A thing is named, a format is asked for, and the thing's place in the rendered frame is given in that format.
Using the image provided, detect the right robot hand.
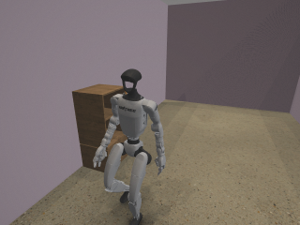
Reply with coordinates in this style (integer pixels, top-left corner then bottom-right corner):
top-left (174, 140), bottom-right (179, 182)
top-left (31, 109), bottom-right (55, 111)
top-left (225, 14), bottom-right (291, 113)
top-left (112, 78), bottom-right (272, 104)
top-left (93, 145), bottom-right (107, 168)

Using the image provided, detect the right robot forearm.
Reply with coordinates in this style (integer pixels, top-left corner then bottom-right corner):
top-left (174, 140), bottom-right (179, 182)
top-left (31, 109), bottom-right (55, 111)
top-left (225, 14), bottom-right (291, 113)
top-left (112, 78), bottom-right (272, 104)
top-left (100, 121), bottom-right (116, 147)

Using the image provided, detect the left robot foot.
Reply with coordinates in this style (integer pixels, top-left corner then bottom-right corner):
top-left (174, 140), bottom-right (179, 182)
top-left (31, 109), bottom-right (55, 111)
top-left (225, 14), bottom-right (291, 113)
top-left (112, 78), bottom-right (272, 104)
top-left (129, 212), bottom-right (143, 225)

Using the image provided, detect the robot right shin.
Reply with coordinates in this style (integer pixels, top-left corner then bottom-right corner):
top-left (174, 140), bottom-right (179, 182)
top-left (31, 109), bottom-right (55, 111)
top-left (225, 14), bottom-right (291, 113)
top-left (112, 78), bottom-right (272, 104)
top-left (105, 179), bottom-right (130, 193)

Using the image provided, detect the left robot hand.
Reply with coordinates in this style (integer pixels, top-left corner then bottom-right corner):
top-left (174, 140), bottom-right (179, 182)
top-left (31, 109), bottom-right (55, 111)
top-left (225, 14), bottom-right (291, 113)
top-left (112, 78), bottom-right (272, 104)
top-left (154, 155), bottom-right (166, 175)

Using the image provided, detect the left robot forearm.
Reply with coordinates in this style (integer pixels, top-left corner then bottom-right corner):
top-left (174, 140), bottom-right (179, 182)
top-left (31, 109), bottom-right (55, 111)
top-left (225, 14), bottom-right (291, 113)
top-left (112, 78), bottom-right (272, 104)
top-left (154, 124), bottom-right (165, 157)

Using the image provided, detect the right robot upper arm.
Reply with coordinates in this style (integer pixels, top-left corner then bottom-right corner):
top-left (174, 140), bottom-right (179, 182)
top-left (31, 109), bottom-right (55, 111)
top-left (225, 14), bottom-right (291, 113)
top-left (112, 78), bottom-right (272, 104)
top-left (110, 94), bottom-right (123, 126)

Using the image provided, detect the left robot upper arm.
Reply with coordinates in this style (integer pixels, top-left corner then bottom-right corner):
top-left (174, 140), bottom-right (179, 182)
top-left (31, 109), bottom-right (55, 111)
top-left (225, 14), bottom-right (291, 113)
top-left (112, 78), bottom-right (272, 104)
top-left (142, 99), bottom-right (161, 132)

